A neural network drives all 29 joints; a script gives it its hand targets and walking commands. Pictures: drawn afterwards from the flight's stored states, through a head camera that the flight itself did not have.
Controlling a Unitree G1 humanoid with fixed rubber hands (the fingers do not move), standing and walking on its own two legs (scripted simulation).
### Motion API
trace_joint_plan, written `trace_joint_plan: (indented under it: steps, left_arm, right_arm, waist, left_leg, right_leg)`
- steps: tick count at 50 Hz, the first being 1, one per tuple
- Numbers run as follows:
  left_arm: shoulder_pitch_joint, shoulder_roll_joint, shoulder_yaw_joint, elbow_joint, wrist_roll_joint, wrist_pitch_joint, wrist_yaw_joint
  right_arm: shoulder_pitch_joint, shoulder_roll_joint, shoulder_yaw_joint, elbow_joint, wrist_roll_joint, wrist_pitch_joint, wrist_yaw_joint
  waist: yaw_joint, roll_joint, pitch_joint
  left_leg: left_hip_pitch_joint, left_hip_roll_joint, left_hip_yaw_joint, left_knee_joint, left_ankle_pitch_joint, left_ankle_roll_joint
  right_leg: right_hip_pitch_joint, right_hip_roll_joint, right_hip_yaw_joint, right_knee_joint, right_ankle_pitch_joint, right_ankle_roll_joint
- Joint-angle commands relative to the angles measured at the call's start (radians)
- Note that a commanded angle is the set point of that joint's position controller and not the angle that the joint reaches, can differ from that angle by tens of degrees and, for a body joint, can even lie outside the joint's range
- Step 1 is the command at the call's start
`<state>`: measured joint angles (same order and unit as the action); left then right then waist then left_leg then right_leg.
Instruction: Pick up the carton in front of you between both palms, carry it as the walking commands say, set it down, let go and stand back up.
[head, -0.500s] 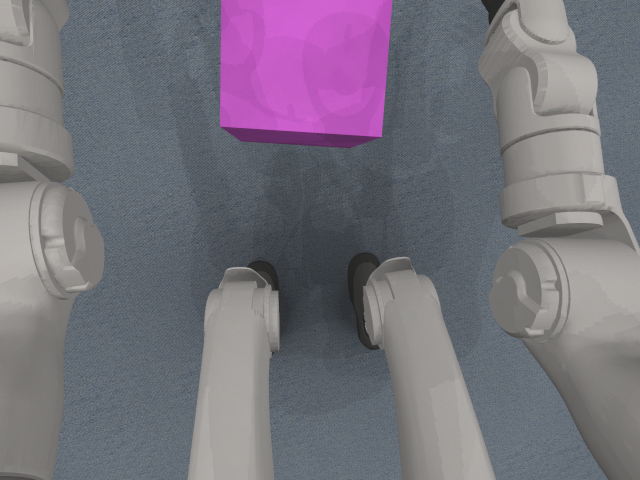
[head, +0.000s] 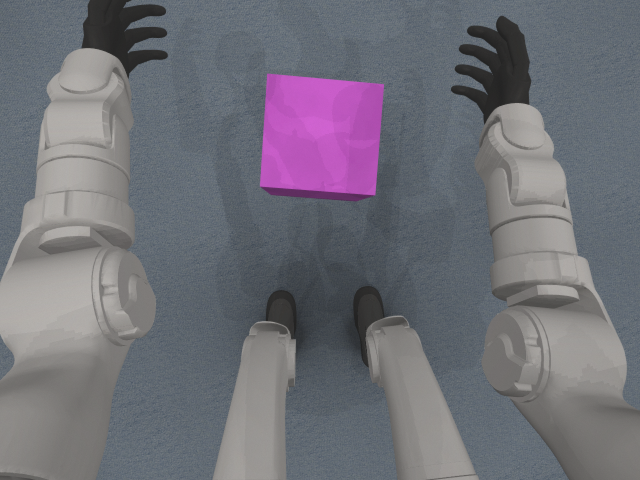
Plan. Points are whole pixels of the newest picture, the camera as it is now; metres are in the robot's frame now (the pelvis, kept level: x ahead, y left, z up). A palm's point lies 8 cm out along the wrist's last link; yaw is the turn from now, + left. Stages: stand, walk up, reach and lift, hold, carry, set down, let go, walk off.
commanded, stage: let go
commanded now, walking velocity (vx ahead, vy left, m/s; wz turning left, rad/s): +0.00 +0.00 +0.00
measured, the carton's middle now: (319, 148) +0.53 -0.01 -0.54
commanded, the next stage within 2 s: stand in 1.30 s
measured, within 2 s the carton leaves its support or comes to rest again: neither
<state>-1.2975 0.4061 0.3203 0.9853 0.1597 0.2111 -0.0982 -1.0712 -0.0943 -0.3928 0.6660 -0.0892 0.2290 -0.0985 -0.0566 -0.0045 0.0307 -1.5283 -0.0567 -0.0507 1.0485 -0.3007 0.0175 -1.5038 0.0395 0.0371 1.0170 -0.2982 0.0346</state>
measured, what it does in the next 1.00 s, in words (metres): rises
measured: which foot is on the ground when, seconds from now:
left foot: down 0.00-1.00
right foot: down 0.00-1.00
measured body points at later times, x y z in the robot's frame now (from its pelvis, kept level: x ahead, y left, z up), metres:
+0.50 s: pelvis +0.05 -0.02 +0.08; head +0.22 -0.01 +0.50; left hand +0.37 +0.21 -0.02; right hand +0.34 -0.24 -0.01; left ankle +0.06 +0.10 -0.63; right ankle +0.06 -0.13 -0.63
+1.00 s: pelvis +0.09 -0.01 +0.11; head +0.10 -0.01 +0.56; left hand +0.25 +0.22 +0.04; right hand +0.26 -0.24 +0.04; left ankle +0.06 +0.10 -0.63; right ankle +0.06 -0.13 -0.63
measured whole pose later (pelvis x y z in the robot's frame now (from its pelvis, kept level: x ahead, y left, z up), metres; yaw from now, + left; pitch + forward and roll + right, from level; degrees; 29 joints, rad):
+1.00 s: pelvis +0.09 -0.01 +0.11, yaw +1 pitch -2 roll +0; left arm 0.23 0.22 0.04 0.44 0.00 0.10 -0.07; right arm 0.22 -0.22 -0.04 0.43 0.00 0.10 0.07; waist 0.00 0.00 0.07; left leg -0.12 -0.04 -0.05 0.43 -0.27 0.01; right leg -0.12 0.03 0.06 0.44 -0.28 -0.01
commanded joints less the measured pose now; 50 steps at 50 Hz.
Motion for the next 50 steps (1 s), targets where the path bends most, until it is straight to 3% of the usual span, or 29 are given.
trace_joint_plan:
  steps: [1,4,9,18,31,39,50]
  left_arm:
    - [-0.044,0.048,0.023,-0.186,0.019,-0.023,0.04]
    - [0.104,-0.007,0.007,-0.29,-0.002,-0.043,0.071]
    - [0.323,-0.042,-0.026,-0.4,-0.044,-0.089,0.082]
    - [0.732,-0.074,-0.075,-0.419,-0.08,-0.157,0.058]
    - [1.232,-0.098,-0.17,-0.512,-0.138,-0.233,0.06]
    - [1.437,-0.109,-0.221,-0.596,-0.146,-0.204,0.056]
    - [1.473,-0.101,-0.261,-0.654,-0.165,-0.11,0.027]
  right_arm:
    - [0.006,-0.117,0.03,-0.131,-0.037,-0.037,0.04]
    - [0.127,-0.144,0.075,-0.163,-0.042,-0.064,0.074]
    - [0.32,-0.147,0.148,-0.186,-0.001,-0.105,0.111]
    - [0.678,-0.136,0.222,-0.187,0.061,-0.172,0.147]
    - [1.134,-0.172,0.324,-0.305,0.106,-0.233,0.149]
    - [1.256,-0.199,0.339,-0.336,0.11,-0.211,0.164]
    - [1.265,-0.217,0.322,-0.321,0.079,-0.126,0.168]
  waist:
    - [0.003,0.124,-1.14]
    - [-0.002,0.108,-1.122]
    - [-0.001,0.067,-1.008]
    - [0.017,0.04,-0.737]
    - [0.016,-0.016,-0.393]
    - [0.051,0.034,-0.17]
    - [0.042,-0.016,0.005]
  left_leg:
    - [0.995,0.008,-0.008,-0.069,0.642,-0.045]
    - [1.029,0.009,-0.012,-0.112,0.663,-0.048]
    - [0.946,0.005,0.004,-0.206,0.528,-0.038]
    - [0.93,0.011,0.023,-0.351,0.31,-0.024]
    - [1.194,0.016,0.027,-0.532,0.263,-0.017]
    - [1.374,0.018,0.028,-0.638,0.287,-0.032]
    - [1.453,0.023,0.032,-0.671,0.228,-0.032]
  right_leg:
    - [0.382,0.048,-0.106,-0.077,0.338,0.023]
    - [0.45,0.043,-0.093,-0.116,0.369,0.01]
    - [0.652,0.022,-0.059,-0.187,0.394,0.001]
    - [0.909,-0.012,-0.014,-0.309,0.349,0.0]
    - [1.23,-0.018,-0.001,-0.492,0.372,0.007]
    - [1.32,-0.007,-0.003,-0.609,0.309,-0.012]
    - [1.36,0.0,-0.018,-0.642,0.217,-0.02]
